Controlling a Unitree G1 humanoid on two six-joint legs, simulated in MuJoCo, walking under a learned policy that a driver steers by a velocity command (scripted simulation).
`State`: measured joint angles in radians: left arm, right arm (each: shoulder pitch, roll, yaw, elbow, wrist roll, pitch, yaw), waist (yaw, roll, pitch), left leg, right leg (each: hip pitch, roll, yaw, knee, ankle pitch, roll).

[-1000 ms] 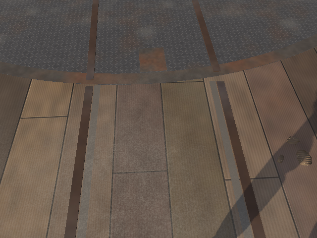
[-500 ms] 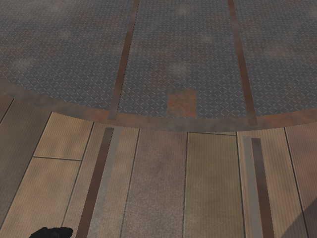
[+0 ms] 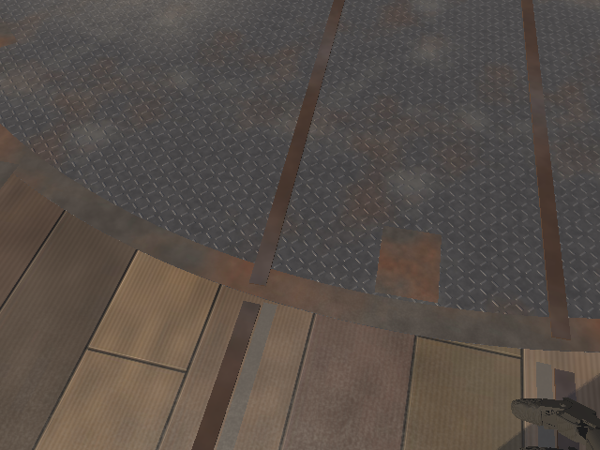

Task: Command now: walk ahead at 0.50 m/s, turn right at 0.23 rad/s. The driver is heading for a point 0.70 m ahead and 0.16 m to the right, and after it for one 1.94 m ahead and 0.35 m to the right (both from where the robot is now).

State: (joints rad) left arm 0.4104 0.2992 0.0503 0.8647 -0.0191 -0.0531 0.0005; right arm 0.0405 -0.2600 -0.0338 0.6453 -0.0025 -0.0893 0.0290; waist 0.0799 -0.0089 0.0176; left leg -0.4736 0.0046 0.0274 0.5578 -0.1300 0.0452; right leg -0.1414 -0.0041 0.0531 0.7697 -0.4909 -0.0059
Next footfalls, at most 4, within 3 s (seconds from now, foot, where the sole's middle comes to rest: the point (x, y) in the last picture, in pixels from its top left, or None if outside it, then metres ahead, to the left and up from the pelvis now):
0.48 right None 0.39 -0.17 -0.76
1.02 left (368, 331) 0.75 -0.08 -0.76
1.50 right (458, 258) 0.99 -0.32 -0.76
1.84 left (363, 256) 0.97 -0.07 -0.76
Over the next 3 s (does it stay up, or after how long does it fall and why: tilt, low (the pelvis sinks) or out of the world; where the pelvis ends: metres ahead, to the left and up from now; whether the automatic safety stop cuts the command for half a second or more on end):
stays up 0.96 -0.19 0.01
